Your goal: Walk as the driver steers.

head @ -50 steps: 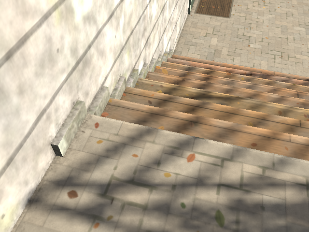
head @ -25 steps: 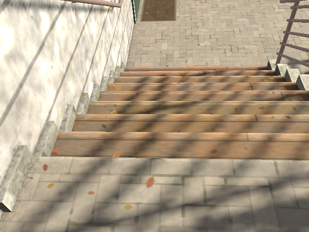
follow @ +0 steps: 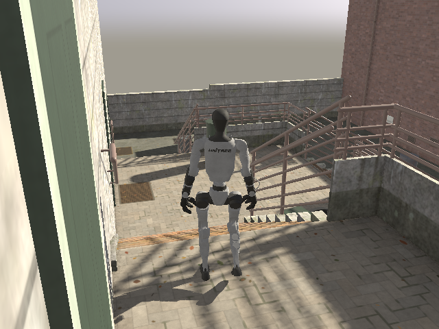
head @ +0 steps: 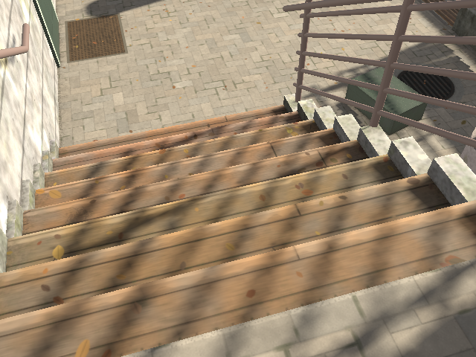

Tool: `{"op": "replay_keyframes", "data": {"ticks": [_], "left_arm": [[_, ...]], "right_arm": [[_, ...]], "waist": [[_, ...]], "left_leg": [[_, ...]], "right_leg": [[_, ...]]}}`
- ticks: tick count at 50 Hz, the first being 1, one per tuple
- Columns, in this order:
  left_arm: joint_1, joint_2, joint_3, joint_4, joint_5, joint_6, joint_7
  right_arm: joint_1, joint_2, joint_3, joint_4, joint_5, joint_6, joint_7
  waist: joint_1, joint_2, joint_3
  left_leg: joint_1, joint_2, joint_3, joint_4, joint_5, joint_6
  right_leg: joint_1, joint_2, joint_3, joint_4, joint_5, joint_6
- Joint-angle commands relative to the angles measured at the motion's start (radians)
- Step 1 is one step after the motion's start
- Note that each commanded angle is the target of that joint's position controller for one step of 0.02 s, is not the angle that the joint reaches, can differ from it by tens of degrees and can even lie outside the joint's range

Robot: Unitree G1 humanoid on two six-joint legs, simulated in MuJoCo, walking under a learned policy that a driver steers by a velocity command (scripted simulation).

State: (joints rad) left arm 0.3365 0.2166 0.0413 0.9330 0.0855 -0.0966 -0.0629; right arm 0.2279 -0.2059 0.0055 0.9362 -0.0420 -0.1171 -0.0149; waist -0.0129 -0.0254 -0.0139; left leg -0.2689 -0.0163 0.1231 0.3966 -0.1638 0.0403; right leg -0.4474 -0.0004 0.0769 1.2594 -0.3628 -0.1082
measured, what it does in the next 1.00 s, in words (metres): walks ahead, turning left: right foot, then left foot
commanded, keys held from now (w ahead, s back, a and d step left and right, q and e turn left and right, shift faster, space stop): w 0.24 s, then w+q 0.74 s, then w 0.02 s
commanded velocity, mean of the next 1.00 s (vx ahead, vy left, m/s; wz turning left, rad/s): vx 0.50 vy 0.00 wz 0.23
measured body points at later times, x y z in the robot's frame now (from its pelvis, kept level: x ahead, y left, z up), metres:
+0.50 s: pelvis +0.26 -0.06 +0.01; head +0.28 -0.06 +0.46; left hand +0.30 +0.20 -0.13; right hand +0.30 -0.30 -0.14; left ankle +0.20 +0.11 -0.65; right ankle +0.29 -0.15 -0.74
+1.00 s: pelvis +0.48 +0.03 -0.02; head +0.47 +0.03 +0.43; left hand +0.51 +0.30 -0.15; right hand +0.57 -0.20 -0.16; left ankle +0.43 +0.11 -0.74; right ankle +0.44 -0.13 -0.63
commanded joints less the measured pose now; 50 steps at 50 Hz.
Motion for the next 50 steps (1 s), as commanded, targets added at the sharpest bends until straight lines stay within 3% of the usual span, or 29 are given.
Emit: {"op": "replay_keyframes", "data": {"ticks": [1, 5, 8, 12, 14, 15, 16, 17, 18, 19, 20, 21, 24, 29, 31, 33, 34, 38, 39, 40, 41, 42, 43, 44, 45, 46, 47, 48, 50], "left_arm": [[-0.067, -0.028, -0.014, -0.096, 0.003, 0.008, 0.005], [-0.125, -0.028, -0.029, -0.106, -0.017, 0.023, -0.016], [-0.206, -0.001, -0.03, -0.137, -0.018, 0.044, -0.017], [-0.304, 0.041, -0.015, -0.163, -0.025, 0.04, 0.004], [-0.351, 0.049, -0.009, -0.173, -0.026, 0.032, 0.011], [-0.303, 0.052, 0.0, -0.16, -0.064, 0.028, 0.029], [-0.264, 0.065, -0.001, -0.143, -0.046, 0.013, 0.027], [-0.088, 0.161, 0.041, -0.11, -0.05, 0.002, 0.038], [0.176, 0.221, 0.043, -0.037, -0.053, 0.004, 0.039], [0.335, 0.195, 0.052, 0.029, -0.019, 0.007, 0.054], [0.251, 0.189, 0.06, 0.047, -0.01, -0.005, 0.066], [0.116, 0.125, 0.046, 0.031, -0.035, -0.007, 0.074], [0.011, -0.048, -0.011, 0.007, -0.033, -0.008, 0.087], [0.102, -0.026, -0.018, 0.059, 0.015, -0.039, 0.086], [0.141, 0.006, -0.021, 0.08, 0.012, -0.041, 0.073], [0.126, 0.044, -0.019, 0.079, 0.021, -0.04, 0.051], [0.136, 0.056, -0.02, 0.087, 0.051, -0.04, 0.049], [0.148, 0.067, -0.022, 0.097, 0.032, -0.041, 0.075], [0.145, 0.086, -0.006, 0.096, -0.017, -0.037, 0.082], [0.205, 0.111, 0.001, 0.089, -0.02, -0.03, 0.096], [0.168, 0.131, 0.007, 0.079, 0.028, -0.023, 0.103], [0.086, 0.15, 0.018, 0.045, 0.031, -0.019, 0.103], [0.091, 0.16, 0.03, 0.06, -0.018, -0.02, 0.099], [0.196, 0.078, 0.006, 0.059, 0.025, -0.024, 0.088], [0.161, -0.029, -0.029, -0.003, 0.015, -0.047, 0.048], [-0.115, -0.033, -0.033, -0.121, -0.047, -0.061, 0.019], [-0.257, 0.003, -0.023, -0.175, -0.062, -0.057, 0.03], [-0.214, 0.064, -0.004, -0.175, -0.052, -0.047, 0.053], [-0.085, -0.011, -0.026, -0.136, -0.009, -0.01, 0.07]], "right_arm": [[0.024, 0.011, 0.004, -0.017, 0.008, -0.025, -0.015], [0.088, -0.05, -0.011, 0.014, -0.033, -0.037, 0.013], [0.147, -0.088, -0.016, 0.041, -0.025, -0.034, 0.048], [0.227, -0.116, -0.029, 0.075, -0.019, -0.016, 0.052], [0.26, -0.12, -0.035, 0.089, -0.012, 0.007, 0.053], [0.279, -0.146, -0.054, 0.102, 0.052, 0.035, 0.031], [0.32, -0.114, -0.033, 0.115, -0.034, 0.024, 0.051], [0.197, -0.135, -0.046, 0.066, -0.024, 0.014, 0.063], [0.324, 0.032, 0.005, 0.032, -0.036, -0.002, 0.08], [0.193, -0.031, -0.019, 0.027, -0.006, -0.008, 0.096], [0.126, -0.068, -0.039, 0.021, 0.0, -0.01, 0.09], [0.091, -0.082, -0.05, 0.022, -0.005, -0.009, 0.065], [0.151, 0.047, -0.032, 0.029, -0.027, 0.012, 0.05], [0.027, 0.028, -0.032, -0.012, -0.004, 0.021, 0.109], [-0.047, 0.019, -0.031, -0.042, -0.006, 0.028, 0.11], [-0.052, 0.007, -0.032, -0.055, -0.013, 0.044, 0.109], [0.05, 0.01, -0.031, -0.027, -0.022, 0.04, 0.12], [-0.055, -0.04, -0.051, -0.101, -0.03, 0.024, 0.108], [-0.177, -0.034, -0.047, -0.145, -0.012, 0.024, 0.097], [-0.222, -0.026, -0.045, -0.171, -0.017, 0.02, 0.093], [-0.098, -0.004, -0.045, -0.15, -0.012, 0.013, 0.084], [0.077, -0.046, -0.066, -0.105, 0.003, -0.002, 0.076], [0.141, -0.14, -0.108, -0.09, 0.019, -0.021, 0.058], [0.278, -0.223, -0.139, -0.064, -0.011, -0.033, 0.016], [0.478, -0.258, -0.133, -0.007, -0.034, -0.033, 0.005], [0.576, -0.232, -0.151, 0.081, -0.044, -0.05, 0.017], [0.472, -0.168, -0.142, 0.069, -0.012, -0.057, 0.035], [0.355, -0.092, -0.113, 0.048, -0.001, -0.052, 0.053], [0.181, -0.016, -0.073, 0.016, -0.017, -0.024, 0.073]], "waist": [[0.019, 0.065, 0.016], [0.013, 0.055, 0.047], [0.011, 0.079, 0.05], [-0.02, 0.08, 0.054], [-0.026, 0.078, 0.063], [-0.015, 0.086, 0.096], [0.013, 0.082, -0.003], [0.113, 0.042, -0.085], [0.139, -0.235, -0.405], [0.219, -0.14, -0.298], [0.181, -0.089, -0.091], [0.129, -0.072, 0.001], [0.01, -0.031, 0.007], [0.014, -0.033, 0.045], [0.018, -0.027, 0.049], [-0.001, -0.043, 0.044], [-0.028, -0.037, 0.041], [-0.001, -0.019, 0.075], [0.047, -0.016, 0.117], [0.082, -0.021, 0.101], [0.013, -0.057, 0.07], [-0.065, -0.032, 0.018], [-0.083, 0.016, -0.005], [-0.07, 0.191, -0.145], [-0.117, 0.242, -0.331], [-0.226, 0.118, -0.117], [-0.207, 0.104, 0.046], [-0.119, 0.069, 0.012], [0.024, 0.037, 0.062]], "left_leg": [[0.113, 0.288, -0.255, -0.312, 0.14, 0.216], [0.031, 0.225, -0.083, -0.342, 0.272, 0.212], [0.089, 0.255, -0.076, -0.309, 0.413, 0.213], [0.299, 0.293, -0.079, -0.244, 0.429, 0.192], [0.334, 0.295, -0.098, -0.204, 0.408, 0.183], [0.284, 0.225, -0.037, -0.065, 0.432, 0.114], [0.144, 0.254, -0.104, -0.065, 0.576, 0.134], [0.052, 0.163, -0.033, 0.139, 0.465, 0.082], [-0.285, 0.014, -0.029, 0.466, -0.077, 0.003], [-0.457, -0.001, -0.15, 0.704, -0.41, 0.022], [-0.514, 0.058, -0.228, 0.801, -0.328, 0.067], [-0.485, 0.11, -0.2, 0.829, -0.276, 0.074], [-0.335, 0.159, -0.232, 0.782, -0.113, 0.081], [-0.408, 0.172, -0.178, 0.559, 0.124, 0.039], [-0.365, 0.159, -0.153, 0.416, 0.189, 0.02], [-0.266, 0.13, -0.132, 0.448, 0.207, 0.01], [-0.214, 0.124, -0.159, 0.634, 0.305, 0.019], [-0.398, 0.134, -0.171, 0.62, 0.05, 0.043], [-0.466, 0.144, -0.149, 0.361, -0.152, 0.027], [-0.337, 0.078, -0.026, 0.427, -0.193, 0.017], [-0.193, 0.072, -0.073, 0.516, -0.089, 0.028], [-0.045, 0.022, -0.053, 0.469, -0.087, 0.036], [0.047, -0.059, 0.011, 0.192, -0.108, 0.059], [0.435, 0.051, -0.235, 0.267, 0.446, 0.235], [0.737, 0.269, -0.682, 0.129, 0.76, 0.477], [0.659, 0.314, -0.78, 0.042, 0.575, 0.405], [0.467, 0.324, -0.7, 0.052, 0.457, 0.365], [0.3, 0.304, -0.64, 0.104, 0.45, 0.371], [-0.091, 0.261, -0.513, 0.085, 0.482, 0.332]], "right_leg": [[-0.163, -0.124, 0.035, -0.065, -0.013, -0.006], [-0.098, -0.126, -0.068, -0.419, 0.22, 0.017], [-0.094, -0.109, -0.057, -0.531, 0.327, 0.024], [-0.157, -0.088, -0.053, -0.658, 0.3, 0.018], [-0.097, -0.062, -0.084, -0.736, 0.277, 0.013], [0.003, 0.022, -0.234, -0.724, 0.162, 0.033], [0.252, -0.039, -0.096, -0.744, 0.4, -0.03], [0.46, -0.071, -0.047, -0.708, 0.468, -0.092], [0.984, -0.366, 0.352, -0.82, 0.444, -0.32], [0.948, -0.42, 0.569, -0.969, 0.333, -0.296], [0.73, -0.385, 0.423, -1.016, 0.154, -0.202], [0.541, -0.351, 0.285, -1.05, 0.068, -0.156], [0.335, -0.301, 0.074, -1.116, 0.328, -0.121], [0.335, -0.267, -0.178, -1.138, 0.637, -0.116], [0.307, -0.262, -0.228, -1.14, 0.728, -0.12], [0.231, -0.255, -0.274, -1.122, 0.723, -0.112], [0.2, -0.278, -0.271, -1.06, 0.722, -0.117], [0.42, -0.325, -0.266, -0.947, 0.662, -0.09], [0.517, -0.336, -0.278, -0.997, 0.615, -0.081], [0.49, -0.308, -0.305, -0.951, 0.687, -0.088], [0.418, -0.344, -0.312, -0.87, 0.881, -0.061], [0.365, -0.317, -0.358, -0.728, 0.97, -0.046], [0.358, -0.254, -0.388, -0.554, 0.844, -0.041], [0.067, -0.16, -0.355, -0.186, 0.489, 0.076], [-0.252, 0.043, -0.222, 0.198, -0.314, 0.159], [-0.536, 0.045, -0.017, 0.22, -0.283, 0.116], [-0.578, -0.03, 0.038, 0.2, -0.262, 0.106], [-0.476, -0.059, 0.044, 0.205, -0.221, 0.108], [-0.279, -0.099, 0.028, 0.086, -0.09, 0.088]]}}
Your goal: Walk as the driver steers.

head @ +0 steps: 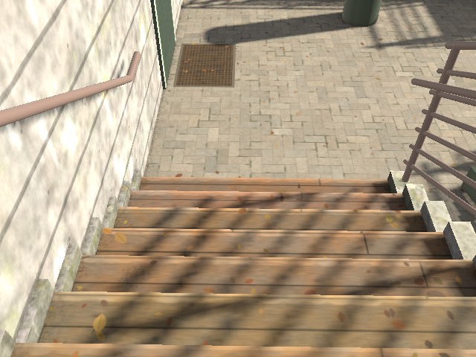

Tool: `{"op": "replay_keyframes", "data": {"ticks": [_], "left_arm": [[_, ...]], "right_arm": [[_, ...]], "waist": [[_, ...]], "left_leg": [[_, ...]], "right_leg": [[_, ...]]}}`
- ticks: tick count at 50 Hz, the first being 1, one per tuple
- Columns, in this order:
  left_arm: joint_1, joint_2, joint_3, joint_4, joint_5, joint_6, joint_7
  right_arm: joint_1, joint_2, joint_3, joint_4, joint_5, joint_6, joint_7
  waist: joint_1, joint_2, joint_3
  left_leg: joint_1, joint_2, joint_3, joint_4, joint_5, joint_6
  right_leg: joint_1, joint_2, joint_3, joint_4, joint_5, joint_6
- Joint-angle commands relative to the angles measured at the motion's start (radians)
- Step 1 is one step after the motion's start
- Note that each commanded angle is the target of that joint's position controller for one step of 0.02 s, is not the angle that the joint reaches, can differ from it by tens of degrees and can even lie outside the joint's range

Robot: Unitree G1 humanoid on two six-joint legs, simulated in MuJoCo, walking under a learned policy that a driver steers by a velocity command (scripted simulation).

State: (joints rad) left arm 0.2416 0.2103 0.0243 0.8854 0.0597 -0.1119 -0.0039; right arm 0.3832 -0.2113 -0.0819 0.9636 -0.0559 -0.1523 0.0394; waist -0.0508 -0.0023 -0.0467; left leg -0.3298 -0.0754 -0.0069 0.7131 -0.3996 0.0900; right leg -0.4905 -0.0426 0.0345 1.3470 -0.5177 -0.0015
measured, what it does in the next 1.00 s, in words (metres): goes down, turning right: right foot 0.17 m lower, then left foot 0.17 m lower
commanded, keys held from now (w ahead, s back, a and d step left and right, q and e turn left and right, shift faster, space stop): w+e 0.72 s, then w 0.02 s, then q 0.26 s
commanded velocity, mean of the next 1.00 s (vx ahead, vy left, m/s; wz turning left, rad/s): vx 0.45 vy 0.00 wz -0.20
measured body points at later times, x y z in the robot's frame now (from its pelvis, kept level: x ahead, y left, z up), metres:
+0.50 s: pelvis +0.25 -0.05 -0.16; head +0.25 -0.06 +0.29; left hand +0.24 +0.20 -0.30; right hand +0.26 -0.29 -0.30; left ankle +0.25 +0.09 -0.74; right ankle +0.24 -0.13 -0.89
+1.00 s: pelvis +0.50 -0.02 -0.32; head +0.50 -0.02 +0.13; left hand +0.64 +0.20 -0.46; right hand +0.42 -0.25 -0.47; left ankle +0.54 +0.05 -1.06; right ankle +0.46 -0.15 -0.87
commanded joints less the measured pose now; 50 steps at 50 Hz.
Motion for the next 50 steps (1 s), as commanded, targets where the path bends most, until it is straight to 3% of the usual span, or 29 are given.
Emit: {"op": "replay_keyframes", "data": {"ticks": [1, 4, 5, 7, 9, 13, 16, 17, 18, 19, 20, 21, 23, 24, 26, 28, 31, 35, 38, 39, 41, 42, 43, 44, 45, 46, 47, 48, 50], "left_arm": [[0.056, -0.004, -0.01, -0.069, 0.025, 0.023, 0.0], [0.105, -0.031, -0.03, -0.021, 0.043, 0.031, -0.076], [0.009, -0.008, -0.03, -0.056, 0.066, 0.023, -0.083], [-0.073, 0.016, -0.027, -0.076, 0.042, 0.02, -0.074], [-0.112, 0.035, -0.019, -0.089, 0.038, 0.035, -0.072], [-0.193, 0.044, -0.027, -0.111, 0.041, 0.052, -0.07], [0.043, 0.094, 0.001, -0.008, 0.011, 0.029, -0.051], [0.281, 0.141, 0.033, 0.082, 0.004, 0.029, -0.044], [0.561, 0.201, 0.071, 0.137, 0.013, 0.033, -0.042], [0.538, 0.294, 0.083, 0.114, 0.004, 0.045, -0.06], [0.531, 0.285, 0.089, 0.111, 0.034, 0.045, -0.085], [0.377, 0.198, 0.072, 0.082, 0.044, 0.041, -0.075], [0.136, -0.019, -0.021, 0.029, 0.041, 0.015, -0.075], [0.034, -0.058, -0.044, 0.001, 0.054, -0.009, -0.052], [0.178, 0.001, -0.036, 0.06, -0.006, -0.022, -0.031], [0.233, 0.085, -0.027, 0.074, 0.035, -0.025, -0.037], [0.46, -0.027, -0.057, 0.134, 0.007, -0.04, 0.014], [0.284, 0.063, -0.048, 0.046, 0.047, -0.007, -0.036], [0.3, 0.1, -0.032, 0.024, 0.005, 0.0, -0.016], [0.291, 0.107, -0.03, 0.033, -0.016, 0.011, -0.012], [0.334, 0.077, -0.047, 0.075, 0.023, 0.035, -0.078], [0.604, -0.062, -0.051, 0.124, 0.0, 0.026, -0.111], [0.592, 0.051, -0.026, 0.054, -0.03, 0.032, -0.114], [0.27, 0.116, 0.001, 0.012, -0.099, 0.083, 0.02], [0.145, 0.084, -0.013, -0.027, -0.053, 0.106, 0.063], [0.216, -0.001, -0.055, -0.065, -0.001, 0.068, -0.009], [0.273, -0.013, -0.047, -0.013, -0.018, 0.054, -0.038], [0.263, -0.054, -0.06, -0.02, -0.027, 0.052, -0.057], [0.274, -0.007, -0.053, -0.005, 0.021, 0.056, -0.066]], "right_arm": [[0.007, -0.002, 0.021, -0.017, 0.004, 0.019, 0.017], [0.064, -0.02, 0.046, 0.004, -0.046, 0.029, -0.013], [0.081, 0.042, 0.07, -0.008, -0.04, 0.018, -0.053], [0.123, 0.017, 0.083, -0.002, -0.013, 0.013, -0.077], [0.161, -0.047, 0.09, 0.012, -0.022, 0.027, -0.052], [0.238, -0.066, 0.105, 0.038, -0.009, 0.039, -0.032], [0.162, -0.105, 0.101, 0.014, -0.005, 0.059, -0.017], [0.177, -0.145, 0.088, 0.058, -0.036, 0.077, 0.021], [0.198, -0.104, 0.097, 0.057, -0.066, 0.078, 0.068], [0.295, 0.021, 0.122, 0.032, -0.051, 0.073, 0.09], [0.144, -0.074, 0.111, -0.091, -0.014, 0.057, 0.084], [0.049, -0.079, 0.116, -0.151, 0.01, 0.049, 0.063], [-0.01, -0.102, 0.104, -0.114, -0.029, 0.058, -0.011], [-0.042, -0.039, 0.117, -0.11, -0.056, 0.064, -0.024], [-0.043, -0.02, 0.118, -0.082, -0.063, 0.091, -0.004], [-0.009, 0.028, 0.14, -0.096, -0.058, 0.086, 0.024], [-0.266, -0.05, 0.13, -0.166, -0.078, 0.077, 0.02], [-0.292, -0.028, 0.135, -0.25, -0.038, 0.102, 0.006], [-0.227, -0.088, 0.115, -0.239, -0.036, 0.109, 0.006], [-0.197, -0.107, 0.103, -0.204, -0.022, 0.102, 0.006], [0.24, -0.229, 0.021, -0.032, -0.007, 0.076, 0.005], [0.373, -0.29, -0.003, -0.01, -0.019, 0.077, 0.036], [0.311, -0.332, -0.015, -0.034, -0.031, 0.091, 0.076], [0.209, -0.165, 0.014, -0.025, 0.107, 0.098, 0.018], [0.125, -0.073, 0.054, -0.06, 0.127, 0.1, -0.022], [0.086, -0.124, 0.07, -0.069, -0.025, 0.084, 0.048], [0.018, -0.048, 0.085, -0.063, -0.033, 0.082, 0.073], [0.03, -0.046, 0.091, -0.046, -0.019, 0.068, 0.069], [0.087, -0.076, 0.082, -0.036, -0.007, 0.03, 0.014]], "waist": [[0.083, 0.034, 0.092], [0.077, 0.024, 0.052], [0.026, 0.006, 0.024], [-0.013, 0.017, 0.006], [-0.012, 0.073, 0.066], [-0.063, 0.064, 0.16], [0.02, -0.028, 0.117], [0.115, -0.063, 0.074], [0.22, -0.207, -0.047], [0.12, -0.28, -0.273], [0.202, -0.119, -0.241], [0.182, -0.036, -0.05], [0.026, 0.137, 0.117], [-0.01, -0.016, 0.187], [0.058, -0.068, 0.126], [0.023, -0.037, 0.07], [0.205, 0.024, 0.056], [0.091, -0.058, 0.107], [0.097, -0.046, 0.17], [0.091, -0.03, 0.165], [-0.059, 0.05, 0.006], [0.028, 0.326, -0.309], [-0.001, 0.239, -0.351], [0.005, 0.035, -0.192], [0.007, 0.005, -0.096], [0.076, 0.08, -0.052], [0.164, 0.007, 0.064], [0.183, 0.086, 0.121], [0.133, 0.085, 0.05]], "left_leg": [[-0.116, 0.282, -0.328, -0.276, 0.623, 0.255], [-0.336, 0.124, -0.139, -0.178, 0.316, 0.157], [-0.211, 0.107, -0.149, -0.131, 0.207, 0.121], [-0.239, 0.09, -0.123, -0.023, 0.105, 0.107], [-0.378, 0.121, -0.158, -0.031, 0.0, 0.135], [-0.028, 0.26, -0.361, 0.09, 0.113, 0.18], [-0.054, 0.208, -0.228, 0.329, 0.263, 0.14], [-0.107, 0.14, -0.116, 0.555, 0.315, 0.085], [-0.359, 0.045, -0.042, 1.06, 0.187, 0.002], [-0.607, -0.004, -0.008, 1.4, -0.428, -0.069], [-0.907, -0.024, -0.035, 1.432, -0.406, -0.121], [-1.075, 0.09, -0.155, 1.278, -0.203, -0.107], [-0.711, 0.222, -0.163, 0.762, 0.155, -0.031], [-0.559, 0.272, -0.165, 0.542, 0.298, -0.002], [-0.374, 0.202, -0.031, 0.343, 0.438, -0.038], [-0.153, 0.159, 0.024, 0.415, 0.507, -0.065], [-0.661, 0.191, -0.124, -0.023, 0.805, -0.115], [0.087, 0.127, 0.012, -0.011, 0.795, -0.104], [-0.016, 0.128, -0.018, -0.334, 0.632, -0.076], [0.027, 0.134, -0.008, -0.518, 0.719, -0.058], [0.519, 0.25, -0.009, -0.498, 1.036, 0.065], [1.029, 0.446, -0.129, -0.044, 1.767, 0.301], [1.083, 0.523, -0.337, -0.005, 1.923, 0.399], [0.861, 0.583, -0.35, -0.106, 1.433, 0.341], [0.638, 0.532, -0.334, -0.195, 1.196, 0.294], [0.428, 0.456, -0.369, -0.196, 1.074, 0.268], [0.09, 0.387, -0.281, -0.251, 1.087, 0.192], [-0.105, 0.316, -0.24, -0.279, 1.142, 0.153], [-0.118, 0.196, -0.214, -0.219, 0.928, 0.132]], "right_leg": [[-0.199, -0.055, 0.043, -0.071, 0.133, -0.019], [-0.039, -0.043, -0.057, -0.218, 0.629, -0.041], [-0.155, -0.075, 0.018, -0.42, 0.912, -0.055], [-0.092, -0.075, -0.012, -0.655, 1.142, -0.056], [0.087, -0.032, -0.093, -0.663, 1.003, -0.032], [-0.108, -0.089, 0.003, -0.882, 0.762, -0.037], [0.265, -0.013, -0.132, -1.014, 0.688, -0.047], [0.52, 0.01, -0.167, -1.087, 0.758, -0.076], [0.875, -0.065, -0.074, -0.912, 1.001, -0.214], [1.132, -0.229, 0.192, -0.675, 1.413, -0.424], [1.181, -0.333, 0.47, -0.789, 1.06, -0.517], [0.983, -0.436, 0.579, -0.896, 0.504, -0.456], [0.32, -0.259, 0.348, -1.026, 0.254, -0.366], [0.041, -0.156, 0.287, -1.053, 0.253, -0.338], [-0.084, -0.082, 0.209, -1.033, 0.208, -0.356], [-0.243, -0.044, 0.186, -0.881, 0.414, -0.331], [0.288, -0.06, 0.345, -0.624, 0.238, -0.323], [-0.397, 0.036, 0.298, -0.634, -0.002, -0.257], [-0.052, 0.011, 0.403, -0.423, 0.07, -0.233], [0.053, 0.025, 0.385, -0.337, 0.165, -0.203], [-0.056, 0.076, 0.262, 0.11, 0.423, -0.07], [-0.388, 0.195, 0.056, 0.615, -0.33, 0.028], [-0.607, 0.204, 0.062, 0.877, -0.408, 0.073], [-0.75, 0.123, -0.04, 0.766, -0.393, 0.02], [-0.686, 0.059, -0.034, 0.612, -0.33, 0.023], [-0.626, -0.01, 0.072, 0.611, -0.102, 0.046], [-0.429, -0.075, 0.091, 0.37, 0.05, 0.052], [-0.333, -0.061, 0.012, 0.351, 0.027, 0.07], [-0.35, -0.056, -0.025, 0.154, 0.322, 0.079]]}}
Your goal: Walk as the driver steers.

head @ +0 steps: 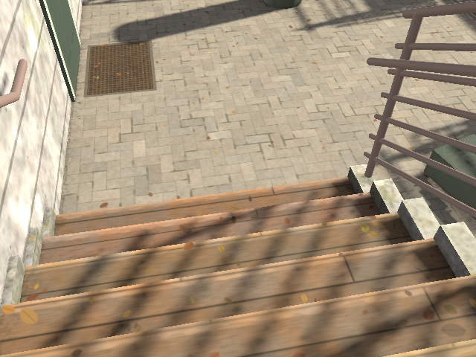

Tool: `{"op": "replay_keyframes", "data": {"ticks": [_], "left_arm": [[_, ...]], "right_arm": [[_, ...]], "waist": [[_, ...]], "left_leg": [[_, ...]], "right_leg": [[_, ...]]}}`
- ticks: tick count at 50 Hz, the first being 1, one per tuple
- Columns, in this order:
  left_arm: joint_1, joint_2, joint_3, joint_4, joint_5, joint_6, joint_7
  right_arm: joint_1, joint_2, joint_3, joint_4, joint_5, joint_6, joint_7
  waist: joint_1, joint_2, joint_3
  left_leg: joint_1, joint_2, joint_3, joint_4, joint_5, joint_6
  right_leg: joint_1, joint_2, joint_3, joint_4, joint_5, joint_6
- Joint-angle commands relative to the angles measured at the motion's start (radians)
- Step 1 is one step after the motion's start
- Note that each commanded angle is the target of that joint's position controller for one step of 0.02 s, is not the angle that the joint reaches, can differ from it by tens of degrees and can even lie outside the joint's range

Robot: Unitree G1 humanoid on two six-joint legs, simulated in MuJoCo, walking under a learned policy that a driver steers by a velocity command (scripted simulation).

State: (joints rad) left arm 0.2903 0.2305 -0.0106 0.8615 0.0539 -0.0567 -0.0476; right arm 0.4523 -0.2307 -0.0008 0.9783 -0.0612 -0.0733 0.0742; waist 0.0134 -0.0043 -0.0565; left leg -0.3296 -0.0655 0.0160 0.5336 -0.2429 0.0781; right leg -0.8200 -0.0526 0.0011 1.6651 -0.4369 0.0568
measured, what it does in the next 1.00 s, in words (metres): steps on the spot, turning left: right foot, then left foot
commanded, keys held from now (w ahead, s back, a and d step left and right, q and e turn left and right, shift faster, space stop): q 0.42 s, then no key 0.58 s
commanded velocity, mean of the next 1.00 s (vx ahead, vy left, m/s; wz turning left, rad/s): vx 0.04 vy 0.00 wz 0.29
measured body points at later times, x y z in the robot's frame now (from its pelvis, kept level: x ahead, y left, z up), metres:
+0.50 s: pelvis +0.06 -0.04 +0.01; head +0.07 -0.05 +0.46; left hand +0.09 +0.24 -0.09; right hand +0.23 -0.27 -0.12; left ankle +0.03 +0.10 -0.59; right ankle +0.08 -0.12 -0.73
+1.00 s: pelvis +0.05 -0.03 +0.00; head +0.06 -0.02 +0.45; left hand +0.06 +0.23 -0.13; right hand +0.19 -0.23 -0.14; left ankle +0.01 +0.09 -0.73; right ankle +0.08 -0.12 -0.73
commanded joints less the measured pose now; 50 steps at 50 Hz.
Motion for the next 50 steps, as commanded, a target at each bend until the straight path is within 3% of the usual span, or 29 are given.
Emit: {"op": "replay_keyframes", "data": {"ticks": [1, 3, 5, 7, 10, 11, 13, 15, 16, 17, 18, 19, 20, 21, 22, 23, 25, 26, 30, 32, 34, 36, 37, 38, 39, 40, 42, 43, 50], "left_arm": [[0.141, 0.013, -0.014, -0.005, 0.023, 0.002, -0.021], [0.01, 0.029, -0.003, -0.042, 0.013, 0.019, -0.015], [0.058, 0.047, 0.008, -0.034, 0.022, 0.033, 0.002], [-0.081, 0.079, 0.021, -0.09, 0.023, 0.038, 0.036], [-0.225, 0.048, 0.018, -0.145, 0.011, 0.047, 0.076], [-0.228, 0.044, 0.019, -0.149, -0.003, 0.041, 0.084], [-0.243, 0.028, 0.015, -0.156, -0.003, 0.024, 0.087], [-0.135, 0.042, 0.025, -0.137, -0.027, 0.012, 0.088], [-0.043, 0.082, 0.046, -0.13, -0.035, 0.009, 0.093], [0.102, 0.175, 0.081, -0.116, -0.022, 0.003, 0.11], [0.218, 0.209, 0.099, -0.104, 0.04, -0.002, 0.101], [0.214, 0.179, 0.103, -0.081, 0.095, -0.011, 0.083], [0.134, 0.145, 0.1, -0.098, 0.057, -0.004, 0.066], [0.011, 0.082, 0.082, -0.14, 0.006, -0.001, 0.042], [-0.064, 0.047, 0.074, -0.161, -0.022, -0.004, 0.025], [-0.106, 0.061, 0.08, -0.183, -0.015, -0.005, 0.017], [-0.105, 0.092, 0.087, -0.183, 0.017, -0.007, 0.017], [-0.071, 0.095, 0.084, -0.16, 0.014, -0.007, 0.014], [-0.133, 0.023, 0.03, -0.106, -0.047, -0.023, -0.028], [-0.119, 0.071, 0.027, -0.067, -0.079, -0.032, -0.046], [-0.085, 0.138, 0.038, -0.034, -0.086, -0.033, -0.068], [-0.061, 0.13, 0.041, -0.019, -0.08, -0.031, -0.094], [0.039, 0.114, 0.051, -0.014, -0.064, -0.031, -0.073], [0.033, 0.174, 0.078, -0.031, -0.044, -0.033, -0.045], [-0.076, 0.188, 0.09, -0.056, -0.03, -0.033, -0.029], [-0.079, 0.152, 0.092, -0.057, -0.029, -0.035, -0.016], [-0.012, 0.067, 0.077, -0.011, -0.056, -0.032, -0.023], [-0.008, 0.056, 0.078, -0.005, -0.059, -0.026, -0.032], [-0.058, 0.068, 0.103, 0.021, -0.042, -0.017, -0.048]], "right_arm": [[-0.015, -0.1, -0.011, -0.102, 0.011, -0.064, -0.044], [-0.029, -0.161, -0.026, -0.12, 0.022, -0.067, -0.052], [-0.068, -0.188, -0.036, -0.153, 0.031, -0.061, -0.024], [-0.003, -0.18, -0.049, -0.17, 0.036, -0.053, -0.031], [0.152, -0.133, -0.074, -0.126, 0.021, -0.022, -0.063], [0.154, -0.118, -0.08, -0.127, 0.022, -0.013, -0.073], [0.126, -0.086, -0.078, -0.133, 0.019, -0.003, -0.076], [0.005, -0.132, -0.091, -0.167, 0.019, 0.009, -0.059], [-0.067, -0.147, -0.091, -0.197, 0.015, 0.009, -0.045], [-0.075, -0.073, -0.07, -0.244, 0.015, 0.001, -0.037], [-0.069, 0.004, -0.05, -0.29, 0.035, -0.004, -0.061], [-0.087, -0.031, -0.056, -0.276, 0.037, 0.017, -0.086], [-0.055, -0.056, -0.061, -0.234, 0.027, 0.038, -0.108], [-0.032, -0.099, -0.073, -0.213, 0.003, 0.048, -0.114], [-0.021, -0.099, -0.071, -0.204, -0.019, 0.048, -0.106], [-0.007, -0.076, -0.058, -0.205, -0.041, 0.042, -0.09], [-0.008, -0.05, -0.045, -0.206, -0.012, 0.037, -0.059], [-0.008, -0.056, -0.043, -0.198, -0.004, 0.034, -0.044], [0.026, -0.034, -0.04, -0.13, -0.013, 0.036, 0.013], [-0.05, -0.005, -0.034, -0.126, 0.014, 0.038, 0.05], [-0.1, -0.045, -0.04, -0.134, 0.046, 0.023, 0.05], [-0.1, -0.103, -0.053, -0.137, 0.048, 0.011, 0.01], [-0.175, -0.149, -0.057, -0.158, 0.045, 0.004, -0.005], [-0.269, -0.172, -0.074, -0.171, 0.036, 0.007, -0.009], [-0.255, -0.126, -0.07, -0.162, 0.047, 0.013, -0.02], [-0.243, -0.1, -0.065, -0.155, 0.059, 0.016, -0.033], [-0.146, -0.038, -0.052, -0.115, 0.059, 0.023, -0.033], [-0.115, -0.027, -0.05, -0.101, 0.057, 0.022, -0.029], [-0.158, -0.062, -0.068, -0.078, 0.058, 0.028, -0.004]], "waist": [[0.032, -0.006, -0.01], [0.029, 0.072, -0.002], [0.068, 0.096, 0.006], [-0.014, 0.101, -0.006], [-0.135, 0.1, -0.023], [-0.137, 0.111, -0.036], [-0.121, 0.083, -0.053], [-0.024, 0.056, -0.064], [0.044, 0.04, -0.078], [0.082, -0.1, -0.199], [0.125, -0.229, -0.255], [0.107, -0.008, -0.049], [0.059, 0.008, -0.027], [0.008, -0.032, -0.05], [-0.027, -0.05, -0.048], [-0.055, -0.078, -0.063], [-0.043, -0.047, -0.047], [-0.03, -0.048, -0.037], [-0.085, -0.062, -0.006], [-0.057, -0.111, 0.045], [-0.06, -0.076, 0.035], [-0.06, -0.036, -0.05], [0.031, 0.049, -0.071], [0.074, 0.065, 0.019], [0.028, 0.024, 0.059], [0.036, 0.037, 0.086], [0.011, 0.045, 0.109], [0.004, 0.037, 0.1], [-0.004, 0.034, 0.056]], "left_leg": [[-0.126, 0.195, -0.25, -0.066, 0.742, 0.167], [-0.224, 0.192, -0.277, -0.104, 0.641, 0.138], [-0.264, 0.208, -0.348, -0.093, 0.544, 0.16], [-0.041, 0.253, -0.472, -0.087, 0.537, 0.233], [0.326, 0.333, -0.671, -0.071, 0.487, 0.348], [0.368, 0.337, -0.681, -0.052, 0.498, 0.34], [0.313, 0.298, -0.638, -0.012, 0.579, 0.293], [0.093, 0.218, -0.546, 0.011, 0.63, 0.239], [-0.119, 0.163, -0.48, 0.039, 0.587, 0.193], [-0.384, 0.029, -0.356, 0.21, 0.235, 0.076], [-0.644, -0.148, -0.235, 0.474, -0.487, -0.046], [-0.781, -0.062, -0.258, 0.646, -0.48, -0.091], [-0.733, -0.028, -0.247, 0.75, -0.381, -0.133], [-0.668, -0.02, -0.224, 0.8, -0.284, -0.156], [-0.598, -0.025, -0.188, 0.859, -0.165, -0.163], [-0.513, -0.034, -0.128, 0.97, -0.087, -0.167], [-0.489, -0.049, -0.088, 1.054, 0.038, -0.167], [-0.479, -0.035, -0.087, 1.047, 0.08, -0.169], [-0.271, 0.14, -0.054, 0.636, 0.158, -0.221], [-0.068, 0.146, 0.02, 0.381, -0.028, -0.265], [0.048, 0.12, 0.037, 0.141, 0.001, -0.257], [0.117, 0.152, -0.017, 0.003, 0.153, -0.195], [0.123, 0.154, -0.034, -0.005, 0.17, -0.095], [-0.064, 0.114, -0.016, -0.009, -0.064, -0.028], [-0.164, 0.111, -0.035, -0.065, -0.124, -0.023], [-0.158, 0.119, -0.048, -0.068, -0.081, -0.021], [-0.075, 0.119, -0.04, -0.084, -0.059, -0.036], [-0.059, 0.113, -0.035, -0.091, -0.043, -0.036], [-0.009, 0.103, -0.008, -0.116, 0.083, -0.049]], "right_leg": [[0.05, -0.051, 0.03, -0.423, 0.449, 0.034], [0.254, -0.022, -0.031, -0.644, 0.419, 0.041], [0.349, -0.01, -0.02, -0.612, 0.365, 0.03], [0.234, 0.013, -0.006, -0.731, 0.171, 0.035], [-0.008, 0.028, 0.071, -0.88, 0.036, 0.018], [-0.02, 0.032, 0.075, -0.899, 0.025, 0.004], [0.077, 0.053, 0.051, -0.948, 0.062, -0.027], [0.381, 0.087, -0.006, -1.095, 0.256, -0.08], [0.653, 0.075, -0.013, -1.145, 0.449, -0.137], [1.033, -0.099, 0.183, -1.153, 0.859, -0.321], [1.218, -0.418, 0.55, -1.243, 1.116, -0.6], [1.064, -0.494, 0.526, -1.296, 1.089, -0.58], [0.914, -0.42, 0.422, -1.312, 1.018, -0.517], [0.807, -0.335, 0.297, -1.303, 0.991, -0.45], [0.693, -0.247, 0.184, -1.278, 1.012, -0.397], [0.559, -0.195, 0.111, -1.272, 1.003, -0.372], [0.435, -0.153, 0.048, -1.305, 0.835, -0.385], [0.419, -0.145, 0.035, -1.321, 0.738, -0.383], [0.325, -0.077, -0.018, -1.313, 0.28, -0.214], [0.231, -0.057, 0.011, -1.323, 0.021, -0.13], [0.323, -0.114, 0.103, -1.275, 0.089, -0.135], [0.492, -0.137, 0.177, -1.205, 0.227, -0.133], [0.513, -0.088, 0.112, -1.201, 0.124, -0.128], [0.549, -0.02, 0.0, -1.226, 0.029, -0.135], [0.592, -0.023, -0.025, -1.204, -0.013, -0.163], [0.586, -0.047, -0.004, -1.213, 0.04, -0.192], [0.555, -0.033, -0.016, -1.237, 0.111, -0.191], [0.578, -0.014, -0.037, -1.229, 0.164, -0.184], [0.686, 0.023, -0.089, -1.221, 0.332, -0.126]]}}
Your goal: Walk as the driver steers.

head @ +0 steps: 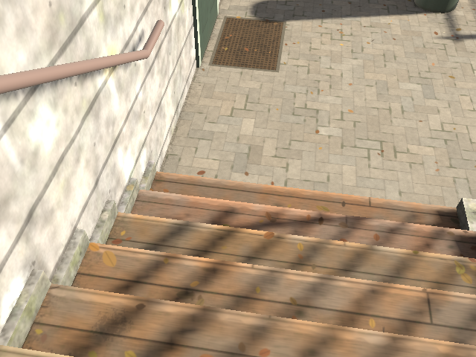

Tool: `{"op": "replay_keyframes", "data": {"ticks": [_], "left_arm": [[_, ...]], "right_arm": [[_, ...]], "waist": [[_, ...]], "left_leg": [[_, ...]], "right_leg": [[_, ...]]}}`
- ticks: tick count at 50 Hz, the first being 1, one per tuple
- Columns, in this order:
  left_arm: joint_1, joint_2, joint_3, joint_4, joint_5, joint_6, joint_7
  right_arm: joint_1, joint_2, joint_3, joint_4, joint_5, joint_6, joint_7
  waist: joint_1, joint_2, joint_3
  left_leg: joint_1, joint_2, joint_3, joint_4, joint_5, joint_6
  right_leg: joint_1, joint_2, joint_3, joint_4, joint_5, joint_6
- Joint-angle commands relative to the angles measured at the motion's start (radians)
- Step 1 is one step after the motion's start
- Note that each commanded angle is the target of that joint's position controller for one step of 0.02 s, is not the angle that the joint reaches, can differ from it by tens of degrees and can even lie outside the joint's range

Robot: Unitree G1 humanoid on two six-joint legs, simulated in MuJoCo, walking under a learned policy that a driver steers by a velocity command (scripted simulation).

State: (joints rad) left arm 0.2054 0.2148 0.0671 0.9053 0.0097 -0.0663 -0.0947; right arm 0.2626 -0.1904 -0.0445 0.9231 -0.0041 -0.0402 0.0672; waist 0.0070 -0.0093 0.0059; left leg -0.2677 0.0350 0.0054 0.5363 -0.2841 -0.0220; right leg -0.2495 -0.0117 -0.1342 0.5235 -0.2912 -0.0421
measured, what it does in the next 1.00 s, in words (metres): stands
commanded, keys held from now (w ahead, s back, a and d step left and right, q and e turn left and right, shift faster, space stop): no key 1.00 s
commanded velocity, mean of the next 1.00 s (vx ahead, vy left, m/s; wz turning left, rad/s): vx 0.00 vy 0.00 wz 0.01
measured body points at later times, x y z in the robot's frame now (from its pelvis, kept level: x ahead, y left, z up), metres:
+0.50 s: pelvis +0.01 +0.00 +0.00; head +0.03 +0.00 +0.45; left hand +0.06 +0.24 -0.15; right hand +0.05 -0.23 -0.15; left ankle +0.00 +0.13 -0.73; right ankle -0.01 -0.09 -0.73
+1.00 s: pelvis +0.02 +0.01 +0.00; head +0.04 +0.00 +0.45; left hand +0.01 +0.23 -0.16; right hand +0.01 -0.21 -0.16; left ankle +0.00 +0.13 -0.73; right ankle -0.01 -0.09 -0.73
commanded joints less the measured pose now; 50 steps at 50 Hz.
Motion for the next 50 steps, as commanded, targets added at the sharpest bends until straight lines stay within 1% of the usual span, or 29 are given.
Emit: {"op": "replay_keyframes", "data": {"ticks": [1, 2, 4, 9, 12, 23, 24, 34, 36, 37, 40, 50], "left_arm": [[0.024, 0.083, 0.026, -0.016, 0.003, -0.008, -0.001], [0.022, 0.08, 0.024, -0.009, 0.002, -0.008, -0.002], [0.021, 0.085, 0.027, 0.004, 0.002, -0.009, -0.004], [0.027, 0.085, 0.031, 0.037, 0.005, -0.008, -0.004], [0.037, 0.081, 0.033, 0.057, 0.005, -0.006, -0.001], [0.078, 0.063, 0.035, 0.116, 0.009, -0.002, -0.002], [0.087, 0.063, 0.037, 0.124, 0.008, -0.002, -0.002], [0.13, 0.038, 0.035, 0.167, 0.008, -0.004, -0.002], [0.14, 0.033, 0.034, 0.175, 0.008, -0.004, -0.001], [0.142, 0.033, 0.034, 0.177, 0.009, -0.003, -0.001], [0.158, 0.024, 0.032, 0.188, 0.009, -0.003, 0.0], [0.198, 0.003, 0.024, 0.215, 0.009, -0.004, 0.005]], "right_arm": [[0.03, -0.103, -0.026, -0.017, 0.0, -0.004, 0.003], [0.009, -0.109, -0.029, -0.018, -0.004, -0.002, 0.002], [0.009, -0.103, -0.029, -0.004, -0.004, 0.001, 0.0], [0.001, -0.105, -0.033, 0.03, -0.005, 0.007, -0.002], [-0.002, -0.103, -0.031, 0.048, -0.006, 0.007, -0.008], [0.01, -0.088, -0.029, 0.114, -0.01, 0.007, -0.012], [0.008, -0.089, -0.03, 0.12, -0.012, 0.007, -0.012], [0.044, -0.063, -0.023, 0.174, -0.013, 0.005, -0.014], [0.051, -0.059, -0.022, 0.183, -0.013, 0.004, -0.014], [0.056, -0.063, -0.023, 0.188, -0.014, 0.003, -0.015], [0.067, -0.051, -0.021, 0.198, -0.014, 0.001, -0.015], [0.099, -0.035, -0.018, 0.219, -0.014, -0.006, -0.013]], "waist": [[0.0, 0.036, -0.006], [0.001, 0.04, -0.009], [-0.003, 0.03, -0.011], [-0.006, 0.022, -0.005], [-0.006, 0.019, 0.002], [-0.005, 0.01, 0.022], [-0.004, 0.011, 0.026], [-0.005, 0.006, 0.043], [-0.005, 0.005, 0.046], [-0.004, 0.006, 0.049], [-0.004, 0.004, 0.053], [-0.005, 0.004, 0.058]], "left_leg": [[-0.063, 0.002, 0.006, -0.12, 0.131, 0.051], [-0.049, -0.003, 0.012, -0.119, 0.151, 0.047], [-0.032, -0.005, 0.016, -0.12, 0.169, 0.046], [-0.004, -0.009, 0.027, -0.125, 0.187, 0.045], [0.005, -0.012, 0.031, -0.131, 0.186, 0.046], [0.015, -0.019, 0.045, -0.133, 0.181, 0.043], [0.015, -0.021, 0.046, -0.129, 0.171, 0.043], [0.009, -0.023, 0.052, -0.116, 0.156, 0.044], [0.007, -0.023, 0.053, -0.112, 0.156, 0.044], [0.005, -0.025, 0.053, -0.108, 0.153, 0.046], [0.005, -0.024, 0.053, -0.101, 0.152, 0.047], [-0.006, -0.026, 0.054, -0.072, 0.162, 0.051]], "right_leg": [[0.119, -0.018, 0.046, -0.083, 0.196, -0.025], [0.12, -0.02, 0.045, -0.086, 0.215, -0.021], [0.129, -0.019, 0.043, -0.091, 0.239, -0.017], [0.142, -0.019, 0.043, -0.101, 0.269, -0.012], [0.142, -0.02, 0.042, -0.104, 0.262, -0.011], [0.144, -0.026, 0.049, -0.109, 0.262, -0.01], [0.14, -0.028, 0.05, -0.109, 0.256, -0.011], [0.113, -0.03, 0.056, -0.096, 0.226, -0.012], [0.107, -0.03, 0.056, -0.092, 0.221, -0.011], [0.103, -0.032, 0.057, -0.089, 0.214, -0.013], [0.09, -0.032, 0.058, -0.083, 0.201, -0.013], [0.055, -0.031, 0.054, -0.053, 0.181, -0.008]]}}
Next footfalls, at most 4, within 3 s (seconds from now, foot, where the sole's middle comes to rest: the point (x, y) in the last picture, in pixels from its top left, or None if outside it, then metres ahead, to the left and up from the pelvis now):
2.18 right None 0.36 -0.11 -0.94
2.58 left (236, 346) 0.66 0.03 -1.11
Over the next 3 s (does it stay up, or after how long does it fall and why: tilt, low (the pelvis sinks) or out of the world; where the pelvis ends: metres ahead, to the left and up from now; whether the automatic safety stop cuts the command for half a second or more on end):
stays up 0.73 -0.09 -0.41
